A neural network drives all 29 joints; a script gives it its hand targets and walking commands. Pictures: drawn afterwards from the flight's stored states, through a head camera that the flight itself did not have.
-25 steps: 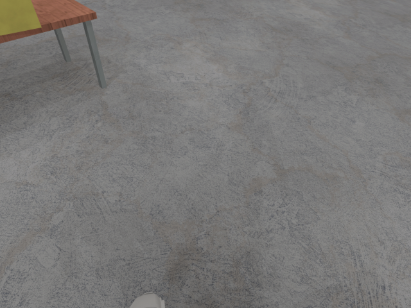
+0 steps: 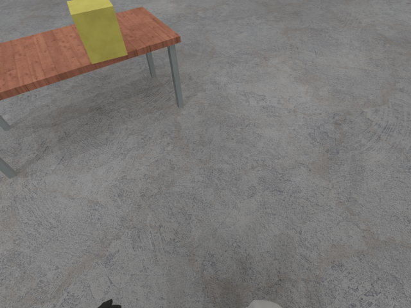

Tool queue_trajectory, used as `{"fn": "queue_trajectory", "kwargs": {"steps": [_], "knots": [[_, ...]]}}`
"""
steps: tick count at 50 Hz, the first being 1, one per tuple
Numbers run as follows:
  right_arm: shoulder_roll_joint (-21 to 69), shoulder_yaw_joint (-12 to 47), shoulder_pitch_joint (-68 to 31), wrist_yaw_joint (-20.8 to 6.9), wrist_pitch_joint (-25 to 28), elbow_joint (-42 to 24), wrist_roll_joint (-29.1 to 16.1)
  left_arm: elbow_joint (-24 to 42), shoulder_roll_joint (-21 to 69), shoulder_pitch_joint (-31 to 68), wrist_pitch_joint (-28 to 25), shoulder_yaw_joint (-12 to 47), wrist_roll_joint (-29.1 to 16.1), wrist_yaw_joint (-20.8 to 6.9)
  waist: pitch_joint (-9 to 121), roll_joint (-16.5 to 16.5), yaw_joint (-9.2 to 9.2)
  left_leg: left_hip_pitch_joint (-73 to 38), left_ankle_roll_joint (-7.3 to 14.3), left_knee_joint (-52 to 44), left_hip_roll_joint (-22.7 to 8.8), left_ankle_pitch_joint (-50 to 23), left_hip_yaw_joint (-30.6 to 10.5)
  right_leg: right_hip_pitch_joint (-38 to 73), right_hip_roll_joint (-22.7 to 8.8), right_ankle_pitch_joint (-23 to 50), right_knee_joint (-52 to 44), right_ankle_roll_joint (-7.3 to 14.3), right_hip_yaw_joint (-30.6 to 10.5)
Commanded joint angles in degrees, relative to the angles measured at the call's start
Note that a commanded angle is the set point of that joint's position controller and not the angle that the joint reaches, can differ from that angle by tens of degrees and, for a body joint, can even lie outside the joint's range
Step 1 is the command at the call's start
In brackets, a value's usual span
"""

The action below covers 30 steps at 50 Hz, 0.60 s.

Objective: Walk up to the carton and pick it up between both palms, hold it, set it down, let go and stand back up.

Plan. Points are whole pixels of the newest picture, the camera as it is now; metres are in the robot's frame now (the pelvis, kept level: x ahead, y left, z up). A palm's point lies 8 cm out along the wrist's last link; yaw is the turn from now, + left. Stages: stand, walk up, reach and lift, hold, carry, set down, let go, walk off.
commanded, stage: walk up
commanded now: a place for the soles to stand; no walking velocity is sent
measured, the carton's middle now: (98, 29) +1.46 +0.56 -0.08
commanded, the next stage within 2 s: none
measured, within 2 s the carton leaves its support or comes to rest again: neither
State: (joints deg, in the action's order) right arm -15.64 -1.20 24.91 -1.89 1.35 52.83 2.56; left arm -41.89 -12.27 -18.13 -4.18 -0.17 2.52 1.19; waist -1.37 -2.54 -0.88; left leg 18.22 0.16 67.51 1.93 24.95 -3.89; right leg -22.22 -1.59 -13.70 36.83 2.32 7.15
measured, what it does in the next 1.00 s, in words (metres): walks ahead, turning left: left foot, then right foot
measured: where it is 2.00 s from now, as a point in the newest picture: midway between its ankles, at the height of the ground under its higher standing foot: (154, 180)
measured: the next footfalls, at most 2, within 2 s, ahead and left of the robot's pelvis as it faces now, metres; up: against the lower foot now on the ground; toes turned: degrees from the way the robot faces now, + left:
left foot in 0.38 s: +0.38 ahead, +0.19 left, +0.00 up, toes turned +16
right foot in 0.86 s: +0.65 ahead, +0.03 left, +0.00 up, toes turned +11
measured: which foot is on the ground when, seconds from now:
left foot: up 0.00-0.36, down 0.38-0.86, up 0.88-1.00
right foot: down 0.00-0.38, up 0.40-0.84, down 0.86-1.00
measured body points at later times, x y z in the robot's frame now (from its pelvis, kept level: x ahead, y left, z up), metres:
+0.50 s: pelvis +0.28 +0.09 -0.01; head +0.31 +0.10 +0.44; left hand +0.18 +0.32 -0.15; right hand +0.44 -0.11 -0.14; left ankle +0.34 +0.18 -0.72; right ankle +0.16 -0.09 -0.62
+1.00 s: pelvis +0.54 +0.10 +0.01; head +0.55 +0.09 +0.46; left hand +0.52 +0.35 -0.11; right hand +0.59 -0.15 -0.14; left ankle +0.43 +0.20 -0.63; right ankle +0.61 +0.02 -0.72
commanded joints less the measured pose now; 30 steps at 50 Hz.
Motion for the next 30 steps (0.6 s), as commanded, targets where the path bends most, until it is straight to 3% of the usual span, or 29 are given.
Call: {"fn": "queue_trajectory", "kwargs": {"steps": [1, 2, 6, 9, 12, 15, 17, 18, 19, 20, 21, 22, 23, 24, 25, 27, 30], "knots": [[-4.2, -1.0, -1.1, -0.7, 1.0, -5.5, 1.0, 1.0, -7.8, -6.9, -2.9, -2.3, -0.5, 0.8, -2.5, 6.1, 2.53, 21.3, -1.4, 3.1, -7.1, -8.3, -4.3, 14.9, -18.7, -11.6, -24.7, 5.5, -23.2], [-2.8, -0.7, -0.1, -1.2, 0.8, -4.9, 1.0, -0.3, -6.5, -8.0, -3.5, -1.8, -0.3, 0.4, -2.4, 6.7, 1.89, 19.8, -1.7, 2.5, -6.8, -9.6, -3.4, 13.8, -17.1, -6.5, -25.0, 5.4, -18.2], [0.6, 0.3, -4.5, -2.4, 0.2, -5.4, 0.9, -3.5, -5.8, -10.6, -4.3, -1.3, -0.2, -0.3, -3.9, 6.9, 0.43, 23.1, -2.4, -3.6, -6.4, -16.1, -0.5, 14.1, -16.0, 9.2, -24.5, 4.7, -5.9], [1.6, 1.3, -11.4, -3.0, 0.5, -7.1, 0.4, -4.1, -6.1, -10.8, -4.0, -1.1, 0.3, -0.6, -5.7, 8.6, 0.98, 20.9, -1.9, -16.0, -5.9, -24.6, 4.2, 12.4, -13.5, 13.6, -24.1, 4.0, 1.7], [1.7, 1.8, -16.8, -3.3, 1.0, -8.2, 0.6, -5.3, -8.2, -13.3, -3.3, -1.1, 0.8, -0.7, -7.2, 9.0, 2.22, 14.2, -0.1, -26.2, -5.2, -28.7, 8.2, 12.6, -14.8, 13.2, -25.8, 4.6, 5.0], [0.2, 1.5, -18.3, -2.9, 1.2, -8.3, 1.4, -6.5, -10.0, -14.0, -1.7, -1.0, 1.0, -0.4, -8.7, 8.8, 1.60, 11.7, 1.8, -31.1, -5.4, -24.6, 8.0, 17.9, -17.8, 11.0, -25.0, 6.5, 6.0], [-1.0, 0.8, -14.5, -2.2, 1.3, -7.1, 1.9, -7.1, -10.9, -14.4, -0.2, -0.8, 1.1, -0.3, -7.2, 7.4, -0.37, 6.2, 2.7, -34.1, -3.8, -18.6, 8.7, 20.9, -18.3, 14.0, -17.9, 6.8, 7.2], [-2.3, -0.2, -8.0, -1.6, 1.5, -5.5, 2.0, -7.3, -11.1, -14.4, 0.5, -0.6, 1.3, -0.5, -3.5, 4.7, -3.46, -2.7, 3.5, -35.5, -1.6, -16.9, 9.7, 19.5, -16.6, 17.0, -7.3, 6.4, 9.6], [-5.6, -1.8, 0.7, -0.7, 1.4, -3.1, 1.8, -7.1, -9.7, -16.7, 1.0, 0.1, 1.5, -0.9, 3.8, -0.2, -6.73, -15.7, 5.0, -34.0, 0.2, -14.6, 8.9, 14.8, -12.8, 15.3, 7.3, 4.9, 11.1], [-10.1, -3.8, 7.7, 0.3, 1.0, -2.3, 1.9, -5.3, -7.7, -19.4, 1.1, 0.9, 1.5, -1.1, 12.7, -6.8, -8.15, -27.6, 8.1, -30.7, -11.2, -11.0, -9.0, 4.4, -9.7, 0.6, 25.0, 2.4, 9.7], [-14.2, -4.6, 6.6, 1.4, 0.9, -5.1, -1.5, -1.9, -8.0, -21.4, 1.8, 0.8, -1.3, -1.6, 16.2, -9.8, -6.46, -33.1, 15.0, -42.8, -21.0, -3.8, -37.9, -9.6, -0.2, -20.2, 39.8, -0.8, 1.1], [-13.6, -5.1, 5.9, 2.5, 0.4, -5.8, -4.1, 0.3, -10.0, -13.7, 1.7, -0.1, -1.8, -1.7, 12.7, -3.6, -7.77, -29.4, 14.1, -50.5, -21.5, -1.3, -40.7, -13.1, -2.2, -15.8, 41.9, -0.9, -6.3], [-12.1, -4.4, 2.4, 3.1, 0.2, -5.9, -4.2, 1.7, -8.8, -10.2, 1.0, 0.2, -2.1, -1.8, 5.6, -3.4, -6.19, -23.7, 13.9, -49.9, -20.9, -4.3, -32.4, -15.3, -3.9, -12.6, 43.3, -0.5, -7.7], [-9.4, -4.1, 0.2, 3.2, 0.4, -6.2, -3.2, 1.6, -6.5, -9.0, 0.1, 0.5, -1.6, -1.7, 0.2, -1.7, -4.36, -16.8, 13.1, -48.1, -19.5, -16.6, -23.9, -14.2, -5.4, -10.5, 40.4, 0.0, -8.6], [-6.9, -3.4, -2.4, 3.1, 0.8, -6.6, -2.3, 0.8, -6.5, -10.4, -0.2, 0.2, -1.4, -2.0, -0.4, 1.0, -1.88, -11.7, 11.3, -49.4, -16.8, -15.6, -17.8, -11.0, -6.4, -9.4, 35.0, 0.3, -9.3], [-3.9, -2.5, -3.2, 2.1, 2.6, -6.7, -0.9, -0.9, -5.6, -14.3, 0.6, -0.2, -0.2, -2.5, 0.4, -0.6, 0.87, -5.6, 11.1, -50.9, -15.3, -18.0, -13.9, -5.3, -5.8, -9.0, 31.3, -0.9, -9.1], [-2.9, -2.5, -4.1, 1.6, 3.9, -6.7, -1.3, -1.2, -4.5, -12.6, 1.3, -0.6, 0.3, -3.1, -1.8, -0.4, 1.66, -1.8, 12.0, -53.9, -12.5, -12.1, -8.6, -7.1, -5.6, -4.9, 25.1, -2.5, -7.3]]}}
